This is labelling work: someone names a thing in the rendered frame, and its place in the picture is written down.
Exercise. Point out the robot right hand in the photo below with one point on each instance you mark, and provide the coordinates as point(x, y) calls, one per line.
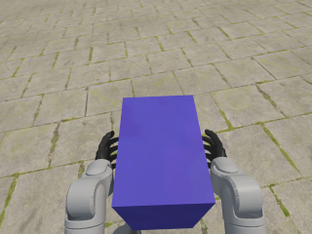
point(215, 148)

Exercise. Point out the left robot thigh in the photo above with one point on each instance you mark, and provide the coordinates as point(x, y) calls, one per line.
point(126, 229)

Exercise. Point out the left robot forearm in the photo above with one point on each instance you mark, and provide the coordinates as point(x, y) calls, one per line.
point(85, 204)

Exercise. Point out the right robot forearm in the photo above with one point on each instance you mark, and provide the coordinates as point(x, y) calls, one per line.
point(241, 198)

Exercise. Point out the carton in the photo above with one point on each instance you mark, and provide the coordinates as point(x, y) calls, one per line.
point(162, 178)

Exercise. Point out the robot left hand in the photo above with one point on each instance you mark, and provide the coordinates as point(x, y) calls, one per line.
point(104, 149)

